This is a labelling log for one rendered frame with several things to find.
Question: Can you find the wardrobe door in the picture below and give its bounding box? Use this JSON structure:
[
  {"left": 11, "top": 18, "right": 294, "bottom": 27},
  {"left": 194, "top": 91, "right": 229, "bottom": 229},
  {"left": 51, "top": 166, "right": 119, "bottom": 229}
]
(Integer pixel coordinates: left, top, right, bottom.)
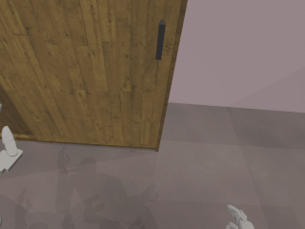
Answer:
[
  {"left": 0, "top": 0, "right": 182, "bottom": 149},
  {"left": 0, "top": 84, "right": 33, "bottom": 135}
]

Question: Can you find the robot right hand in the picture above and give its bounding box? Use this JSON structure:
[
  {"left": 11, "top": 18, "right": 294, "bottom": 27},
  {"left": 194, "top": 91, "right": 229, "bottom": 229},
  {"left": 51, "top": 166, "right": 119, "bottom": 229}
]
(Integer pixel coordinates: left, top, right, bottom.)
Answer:
[{"left": 226, "top": 204, "right": 254, "bottom": 229}]

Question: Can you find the robot left hand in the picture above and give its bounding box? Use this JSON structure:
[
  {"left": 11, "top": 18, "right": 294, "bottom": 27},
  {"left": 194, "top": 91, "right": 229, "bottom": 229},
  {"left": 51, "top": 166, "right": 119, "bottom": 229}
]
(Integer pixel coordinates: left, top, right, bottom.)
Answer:
[{"left": 0, "top": 103, "right": 23, "bottom": 176}]

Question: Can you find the handle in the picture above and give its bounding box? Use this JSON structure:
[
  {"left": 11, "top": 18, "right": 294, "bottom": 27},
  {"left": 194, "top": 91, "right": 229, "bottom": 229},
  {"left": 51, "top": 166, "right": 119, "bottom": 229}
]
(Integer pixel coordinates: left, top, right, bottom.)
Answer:
[{"left": 155, "top": 19, "right": 166, "bottom": 60}]

